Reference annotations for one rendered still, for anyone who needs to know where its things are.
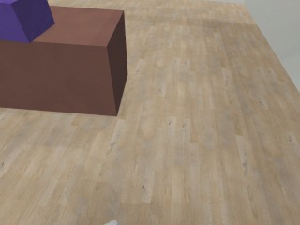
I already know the carton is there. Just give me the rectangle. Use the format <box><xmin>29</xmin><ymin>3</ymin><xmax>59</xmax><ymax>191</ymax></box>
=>
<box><xmin>0</xmin><ymin>0</ymin><xmax>55</xmax><ymax>43</ymax></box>

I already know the pedestal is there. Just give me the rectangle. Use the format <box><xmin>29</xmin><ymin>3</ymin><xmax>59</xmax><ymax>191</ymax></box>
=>
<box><xmin>0</xmin><ymin>6</ymin><xmax>128</xmax><ymax>116</ymax></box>

